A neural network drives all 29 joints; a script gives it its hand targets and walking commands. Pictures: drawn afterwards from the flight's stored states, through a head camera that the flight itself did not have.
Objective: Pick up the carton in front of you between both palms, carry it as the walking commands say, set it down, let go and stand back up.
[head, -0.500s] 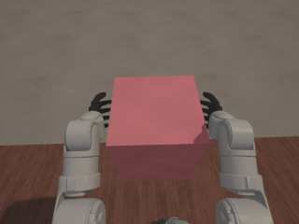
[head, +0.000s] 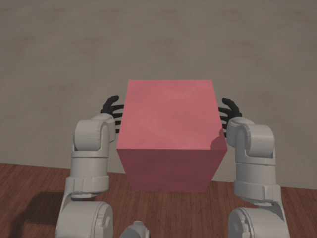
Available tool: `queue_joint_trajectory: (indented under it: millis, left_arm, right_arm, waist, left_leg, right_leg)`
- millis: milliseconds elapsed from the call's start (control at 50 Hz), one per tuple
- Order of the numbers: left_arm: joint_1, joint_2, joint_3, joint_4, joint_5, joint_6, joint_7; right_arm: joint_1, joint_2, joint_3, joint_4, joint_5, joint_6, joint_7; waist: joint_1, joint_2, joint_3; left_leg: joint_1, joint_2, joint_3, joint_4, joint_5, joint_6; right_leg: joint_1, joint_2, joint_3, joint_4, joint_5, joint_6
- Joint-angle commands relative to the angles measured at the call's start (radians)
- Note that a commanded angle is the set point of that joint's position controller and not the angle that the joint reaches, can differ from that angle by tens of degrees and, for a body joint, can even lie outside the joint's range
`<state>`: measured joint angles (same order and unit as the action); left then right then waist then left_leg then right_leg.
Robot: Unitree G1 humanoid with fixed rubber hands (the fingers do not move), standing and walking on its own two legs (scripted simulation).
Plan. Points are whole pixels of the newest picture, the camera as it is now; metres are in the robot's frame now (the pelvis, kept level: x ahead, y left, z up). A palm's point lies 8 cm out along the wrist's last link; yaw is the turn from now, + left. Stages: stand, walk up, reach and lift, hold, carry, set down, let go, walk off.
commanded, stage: carry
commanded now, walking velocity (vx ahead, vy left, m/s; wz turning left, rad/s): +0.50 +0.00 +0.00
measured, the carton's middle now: (169, 139) +0.37 +0.02 +0.04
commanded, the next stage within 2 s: none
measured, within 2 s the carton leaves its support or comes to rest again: neither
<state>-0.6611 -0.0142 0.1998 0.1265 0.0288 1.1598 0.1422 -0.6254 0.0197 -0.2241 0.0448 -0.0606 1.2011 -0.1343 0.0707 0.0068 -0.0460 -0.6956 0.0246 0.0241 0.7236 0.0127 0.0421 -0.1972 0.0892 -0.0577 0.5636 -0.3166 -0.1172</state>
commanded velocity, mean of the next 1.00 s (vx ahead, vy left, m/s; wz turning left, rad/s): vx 0.50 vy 0.00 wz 0.00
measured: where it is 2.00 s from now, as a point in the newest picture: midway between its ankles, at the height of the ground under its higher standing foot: (171, 125)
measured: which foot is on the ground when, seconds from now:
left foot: up 0.00-0.10, down 0.12-0.66, up 0.68-1.00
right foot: down 0.00-0.12, up 0.14-0.64, down 0.66-1.00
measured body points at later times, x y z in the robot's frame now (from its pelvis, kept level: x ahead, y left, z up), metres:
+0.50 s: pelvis +0.30 +0.03 -0.04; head +0.34 +0.04 +0.41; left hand +0.67 +0.16 +0.03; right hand +0.65 -0.14 +0.03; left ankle +0.21 +0.07 -0.77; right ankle +0.43 -0.12 -0.72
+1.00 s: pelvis +0.60 +0.00 -0.09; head +0.63 -0.02 +0.36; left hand +0.96 +0.17 +0.01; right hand +0.98 -0.13 +0.01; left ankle +0.70 +0.16 -0.74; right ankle +0.55 -0.04 -0.82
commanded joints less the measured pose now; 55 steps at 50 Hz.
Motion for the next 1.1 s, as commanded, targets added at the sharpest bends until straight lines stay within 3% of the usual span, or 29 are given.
queue_joint_trajectory:
  millis: [0, 40, 60, 80, 100, 120, 140, 160, 180, 220, 260, 340, 380, 480, 540, 580, 600, 620, 640, 660, 680, 700, 720, 740, 780, 840, 900, 980, 1080]
  left_arm:
    - [-0.631, -1.079, -0.640, -0.059, -0.430, -0.001, -0.275]
    - [-0.619, -1.086, -0.635, -0.007, -0.426, -0.008, -0.283]
    - [-0.626, -1.094, -0.633, 0.015, -0.430, -0.013, -0.288]
    - [-0.636, -1.100, -0.631, 0.035, -0.432, -0.019, -0.293]
    - [-0.638, -1.101, -0.625, 0.050, -0.430, -0.026, -0.297]
    - [-0.669, -1.131, -0.611, 0.081, -0.430, -0.019, -0.296]
    - [-0.644, -1.110, -0.613, 0.083, -0.416, -0.021, -0.287]
    - [-0.679, -1.142, -0.612, 0.052, -0.417, -0.031, -0.282]
    - [-0.726, -1.150, -0.617, 0.006, -0.416, -0.042, -0.273]
    - [-0.737, -1.171, -0.615, -0.060, -0.406, -0.061, -0.251]
    - [-0.684, -1.170, -0.624, -0.091, -0.392, -0.070, -0.230]
    - [-0.556, -1.143, -0.645, -0.104, -0.346, -0.088, -0.205]
    - [-0.537, -1.124, -0.660, -0.122, -0.330, -0.095, -0.200]
    - [-0.563, -1.052, -0.699, -0.193, -0.322, -0.085, -0.193]
    - [-0.539, -0.981, -0.686, -0.196, -0.316, -0.052, -0.191]
    - [-0.507, -0.932, -0.653, -0.161, -0.302, -0.028, -0.193]
    - [-0.499, -0.910, -0.632, -0.141, -0.293, -0.016, -0.194]
    - [-0.505, -0.887, -0.607, -0.124, -0.283, -0.005, -0.197]
    - [-0.505, -0.861, -0.581, -0.094, -0.281, 0.007, -0.203]
    - [-0.540, -0.819, -0.555, -0.069, -0.268, 0.015, -0.202]
    - [-0.540, -0.827, -0.548, -0.044, -0.281, 0.022, -0.203]
    - [-0.565, -0.889, -0.568, -0.061, -0.319, 0.022, -0.212]
    - [-0.662, -0.943, -0.592, -0.108, -0.363, 0.023, -0.222]
    - [-0.732, -1.002, -0.612, -0.135, -0.406, 0.029, -0.231]
    - [-0.791, -1.076, -0.643, -0.152, -0.460, 0.026, -0.245]
    - [-0.793, -1.121, -0.647, -0.157, -0.483, 0.014, -0.259]
    - [-0.777, -1.127, -0.651, -0.166, -0.487, 0.005, -0.268]
    - [-0.743, -1.098, -0.657, -0.179, -0.474, 0.003, -0.269]
    - [-0.654, -1.074, -0.647, -0.098, -0.435, 0.002, -0.274]
  right_arm:
    - [-0.641, 1.015, 0.646, 0.007, 0.341, -0.033, 0.196]
    - [-0.611, 1.002, 0.617, 0.066, 0.323, -0.036, 0.207]
    - [-0.593, 0.999, 0.599, 0.094, 0.312, -0.040, 0.213]
    - [-0.580, 0.991, 0.576, 0.113, 0.303, -0.044, 0.218]
    - [-0.561, 0.980, 0.546, 0.134, 0.295, -0.048, 0.225]
    - [-0.554, 0.945, 0.519, 0.181, 0.269, -0.053, 0.226]
    - [-0.531, 0.970, 0.524, 0.188, 0.287, -0.057, 0.230]
    - [-0.604, 0.993, 0.548, 0.134, 0.316, -0.076, 0.238]
    - [-0.671, 1.070, 0.594, 0.087, 0.365, -0.083, 0.246]
    - [-0.801, 1.152, 0.657, -0.025, 0.451, -0.096, 0.256]
    - [-0.808, 1.178, 0.691, -0.070, 0.493, -0.105, 0.259]
    - [-0.690, 1.162, 0.706, -0.066, 0.498, -0.120, 0.267]
    - [-0.660, 1.147, 0.715, -0.070, 0.493, -0.128, 0.273]
    - [-0.654, 1.081, 0.745, -0.132, 0.495, -0.129, 0.267]
    - [-0.619, 1.018, 0.734, -0.125, 0.488, -0.105, 0.254]
    - [-0.608, 0.985, 0.718, -0.085, 0.480, -0.083, 0.252]
    - [-0.618, 0.973, 0.711, -0.061, 0.479, -0.072, 0.253]
    - [-0.636, 0.962, 0.704, -0.036, 0.479, -0.065, 0.254]
    - [-0.665, 0.950, 0.691, -0.017, 0.476, -0.056, 0.256]
    - [-0.694, 0.979, 0.676, 0.018, 0.476, -0.036, 0.254]
    - [-0.710, 0.966, 0.661, 0.014, 0.473, -0.024, 0.244]
    - [-0.751, 0.965, 0.656, -0.006, 0.473, -0.017, 0.236]
    - [-0.794, 0.994, 0.646, -0.021, 0.467, -0.017, 0.230]
    - [-0.796, 1.013, 0.631, -0.020, 0.454, -0.017, 0.222]
    - [-0.766, 1.041, 0.609, -0.017, 0.422, -0.017, 0.207]
    - [-0.733, 1.071, 0.607, -0.020, 0.394, -0.030, 0.193]
    - [-0.720, 1.075, 0.623, -0.038, 0.379, -0.042, 0.183]
    - [-0.712, 1.051, 0.655, -0.071, 0.374, -0.043, 0.175]
    - [-0.665, 1.032, 0.662, -0.019, 0.355, -0.036, 0.190]
  waist:
    - [0.054, -0.104, -0.366]
    - [0.013, -0.110, -0.364]
    - [-0.038, -0.098, -0.388]
    - [-0.097, -0.072, -0.423]
    - [-0.110, 0.060, -0.459]
    - [-0.114, 0.266, -0.548]
    - [-0.119, 0.236, -0.563]
    - [-0.137, 0.220, -0.585]
    - [-0.122, 0.062, -0.495]
    - [-0.086, -0.005, -0.410]
    - [-0.087, 0.042, -0.416]
    - [-0.120, 0.094, -0.458]
    - [-0.135, 0.101, -0.461]
    - [-0.170, 0.086, -0.405]
    - [-0.187, 0.087, -0.378]
    - [-0.160, 0.092, -0.373]
    - [-0.118, 0.080, -0.390]
    - [-0.057, 0.053, -0.424]
    - [-0.028, -0.048, -0.464]
    - [-0.031, -0.257, -0.564]
    - [0.001, -0.273, -0.641]
    - [0.013, -0.167, -0.588]
    - [-0.002, -0.073, -0.497]
    - [-0.029, -0.007, -0.438]
    - [-0.054, -0.028, -0.413]
    - [-0.045, -0.083, -0.423]
    - [-0.019, -0.094, -0.447]
    - [0.006, -0.098, -0.424]
    - [0.042, -0.108, -0.354]
  left_leg:
    - [0.018, -0.081, 0.098, -0.231, 0.150, 0.022]
    - [0.224, -0.091, 0.107, -0.314, 0.203, 0.046]
    - [0.377, -0.076, 0.109, -0.374, 0.254, 0.051]
    - [0.589, -0.009, 0.051, -0.360, 0.326, 0.058]
    - [0.819, 0.155, -0.114, -0.170, 0.695, 0.057]
    - [1.101, 0.378, -0.464, -0.095, 0.878, 0.235]
    - [1.109, 0.366, -0.530, -0.126, 0.659, 0.260]
    - [1.043, 0.367, -0.640, -0.219, 0.122, 0.335]
    - [0.873, 0.299, -0.580, -0.279, -0.114, 0.278]
    - [0.652, 0.237, -0.439, -0.325, -0.086, 0.203]
    - [0.598, 0.210, -0.366, -0.336, -0.017, 0.174]
    - [0.777, 0.178, -0.261, -0.245, 0.456, 0.136]
    - [0.838, 0.154, -0.224, -0.226, 0.557, 0.116]
    - [0.895, 0.077, -0.151, -0.195, 0.571, 0.110]
    - [0.871, 0.055, -0.116, -0.123, 0.476, 0.105]
    - [0.797, 0.055, -0.090, -0.010, 0.473, 0.084]
    - [0.738, 0.047, -0.057, 0.094, 0.483, 0.063]
    - [0.616, 0.031, -0.016, 0.252, 0.387, 0.044]
    - [0.383, -0.009, 0.011, 0.428, -0.055, 0.030]
    - [0.053, -0.120, 0.008, 0.675, -0.645, -0.035]
    - [-0.112, -0.113, -0.055, 0.841, -0.659, -0.036]
    - [-0.132, -0.057, -0.073, 0.796, -0.578, -0.002]
    - [-0.127, -0.032, -0.057, 0.740, -0.522, 0.004]
    - [-0.093, -0.006, -0.058, 0.663, -0.471, 0.002]
    - [-0.014, 0.023, -0.053, 0.568, -0.422, -0.018]
    - [-0.055, 0.035, -0.026, 0.454, -0.343, -0.035]
    - [-0.153, 0.035, -0.005, 0.392, -0.247, -0.034]
    - [-0.201, 0.022, 0.020, 0.267, -0.147, -0.022]
    - [-0.063, -0.062, 0.119, -0.114, 0.022, 0.004]
  right_leg:
    - [0.381, -0.173, 0.149, 0.044, 0.812, -0.023]
    - [0.287, -0.175, 0.116, 0.156, 0.834, 0.003]
    - [0.223, -0.167, 0.072, 0.276, 0.821, 0.029]
    - [0.075, -0.148, 0.037, 0.442, 0.663, 0.049]
    - [-0.177, -0.099, 0.008, 0.609, 0.113, 0.057]
    - [-0.478, 0.020, 0.046, 0.851, -0.347, 0.109]
    - [-0.564, -0.015, 0.085, 0.905, -0.323, 0.085]
    - [-0.653, -0.045, 0.110, 0.956, -0.295, 0.078]
    - [-0.640, -0.092, 0.108, 0.870, -0.224, 0.077]
    - [-0.525, -0.120, 0.101, 0.710, -0.128, 0.086]
    - [-0.470, -0.127, 0.081, 0.624, -0.081, 0.101]
    - [-0.600, -0.131, 0.050, 0.508, 0.072, 0.111]
    - [-0.641, -0.125, 0.031, 0.447, 0.147, 0.104]
    - [-0.606, -0.072, -0.032, 0.137, 0.366, 0.079]
    - [-0.467, -0.038, -0.059, -0.070, 0.520, 0.051]
    - [-0.293, -0.028, -0.064, -0.152, 0.570, 0.027]
    - [-0.160, -0.030, -0.077, -0.201, 0.598, 0.022]
    - [0.037, -0.072, -0.055, -0.217, 0.659, 0.019]
    - [0.268, -0.222, 0.093, -0.072, 0.939, 0.011]
    - [0.595, -0.475, 0.451, 0.078, 1.224, -0.160]
    - [0.672, -0.539, 0.658, 0.003, 0.738, -0.288]
    - [0.521, -0.452, 0.641, -0.082, 0.345, -0.250]
    - [0.376, -0.396, 0.577, -0.131, 0.222, -0.196]
    - [0.257, -0.369, 0.523, -0.167, 0.226, -0.154]
    - [0.124, -0.339, 0.448, -0.202, 0.217, -0.112]
    - [0.171, -0.302, 0.340, -0.169, 0.467, -0.093]
    - [0.298, -0.288, 0.285, -0.114, 0.694, -0.075]
    - [0.383, -0.260, 0.236, -0.092, 0.783, -0.063]
    - [0.408, -0.199, 0.146, -0.062, 0.894, -0.031]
